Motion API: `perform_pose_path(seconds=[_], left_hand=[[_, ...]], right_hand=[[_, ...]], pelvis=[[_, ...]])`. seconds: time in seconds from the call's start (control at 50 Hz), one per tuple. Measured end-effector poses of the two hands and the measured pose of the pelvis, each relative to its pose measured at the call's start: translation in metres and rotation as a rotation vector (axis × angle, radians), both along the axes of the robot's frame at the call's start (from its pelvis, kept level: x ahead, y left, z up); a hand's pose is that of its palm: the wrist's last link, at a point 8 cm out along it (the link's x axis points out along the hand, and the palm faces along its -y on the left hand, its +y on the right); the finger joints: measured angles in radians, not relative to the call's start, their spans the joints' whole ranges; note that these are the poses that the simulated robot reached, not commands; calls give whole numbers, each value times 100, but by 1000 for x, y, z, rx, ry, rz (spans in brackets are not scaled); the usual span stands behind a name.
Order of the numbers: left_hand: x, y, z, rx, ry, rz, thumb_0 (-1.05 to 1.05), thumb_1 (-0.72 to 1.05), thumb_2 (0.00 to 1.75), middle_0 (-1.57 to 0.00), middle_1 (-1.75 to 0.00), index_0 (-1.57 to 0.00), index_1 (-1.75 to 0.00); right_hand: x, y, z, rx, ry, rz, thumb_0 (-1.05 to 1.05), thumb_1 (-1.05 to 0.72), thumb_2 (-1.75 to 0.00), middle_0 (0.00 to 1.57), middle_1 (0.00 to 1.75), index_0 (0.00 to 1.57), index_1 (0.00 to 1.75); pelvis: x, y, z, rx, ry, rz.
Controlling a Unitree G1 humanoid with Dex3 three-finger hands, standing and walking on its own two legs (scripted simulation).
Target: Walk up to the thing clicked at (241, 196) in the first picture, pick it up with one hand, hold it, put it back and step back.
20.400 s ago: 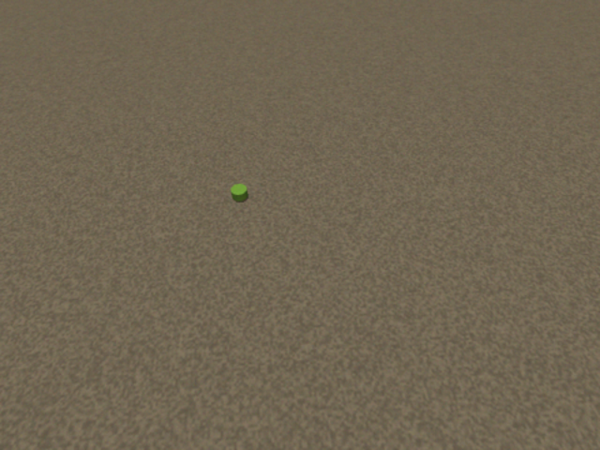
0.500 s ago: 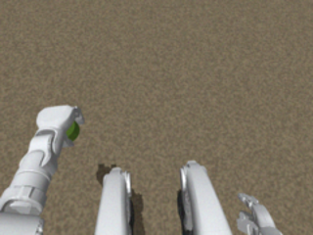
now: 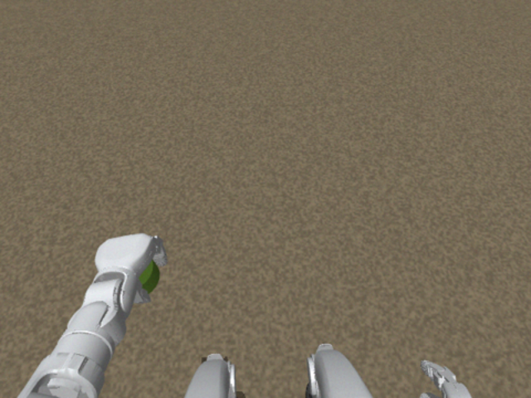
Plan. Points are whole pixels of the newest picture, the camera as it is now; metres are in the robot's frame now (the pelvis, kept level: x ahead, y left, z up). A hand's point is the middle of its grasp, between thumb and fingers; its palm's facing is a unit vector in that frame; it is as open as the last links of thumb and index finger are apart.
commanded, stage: lift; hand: left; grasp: from above
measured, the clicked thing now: (135, 274) +0.35 +0.24 -0.10
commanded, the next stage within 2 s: hold in 0.28 s
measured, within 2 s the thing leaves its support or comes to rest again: neither
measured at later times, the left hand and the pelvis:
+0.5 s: hand (123, 252) +0.35 +0.22 -0.01, palm faces -0.44 -0.06 -0.89, open 8.3 cm; pelvis +0.04 +0.00 +0.06, yaw -1 degrees
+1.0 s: hand (119, 240) +0.35 +0.22 +0.03, palm faces -0.44 -0.05 -0.89, open 8.3 cm; pelvis +0.05 +0.00 +0.08, yaw -1 degrees
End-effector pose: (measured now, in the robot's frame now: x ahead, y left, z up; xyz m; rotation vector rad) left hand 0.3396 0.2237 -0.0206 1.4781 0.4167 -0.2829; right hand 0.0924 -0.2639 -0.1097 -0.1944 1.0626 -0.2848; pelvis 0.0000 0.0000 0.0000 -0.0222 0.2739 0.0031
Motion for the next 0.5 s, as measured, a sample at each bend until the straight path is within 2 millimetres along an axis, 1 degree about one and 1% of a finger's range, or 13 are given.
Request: perform_pose_path(seconds=[0.12,0.24,0.36,0.5], left_hand=[[5,-2,21,2,10,6,-1,13,40,-60,-56,-88,-60],[9,-2,38,4,15,14,0,13,41,-60,-57,-88,-61],[13,-1,53,5,17,11,1,12,43,-59,-58,-87,-63],[17,0,70,13,12,-9,2,11,46,-58,-59,-86,-65]], right_hand=[[2,0,20,5,13,-14,1,-91,-90,20,30,20,30],[7,3,36,20,20,-15,1,-90,-90,20,30,20,30],[15,5,48,32,11,-13,1,-90,-90,20,30,20,30],[30,7,58,41,-12,-9,1,-90,-89,20,30,20,30]], pelvis=[[11,0,22,4,-34,-3],[20,1,39,8,-66,-5],[28,2,52,10,-93,-7],[35,3,62,13,-114,-12]])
